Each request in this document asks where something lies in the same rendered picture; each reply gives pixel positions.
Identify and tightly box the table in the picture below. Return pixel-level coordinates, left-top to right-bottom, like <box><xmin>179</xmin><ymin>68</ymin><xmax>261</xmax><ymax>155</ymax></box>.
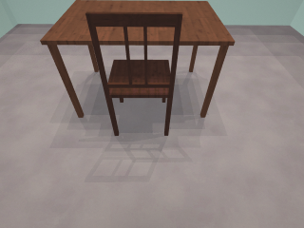
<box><xmin>40</xmin><ymin>0</ymin><xmax>235</xmax><ymax>118</ymax></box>

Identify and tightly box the chair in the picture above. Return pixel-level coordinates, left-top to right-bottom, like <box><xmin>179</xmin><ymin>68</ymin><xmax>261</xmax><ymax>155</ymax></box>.
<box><xmin>85</xmin><ymin>11</ymin><xmax>183</xmax><ymax>136</ymax></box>

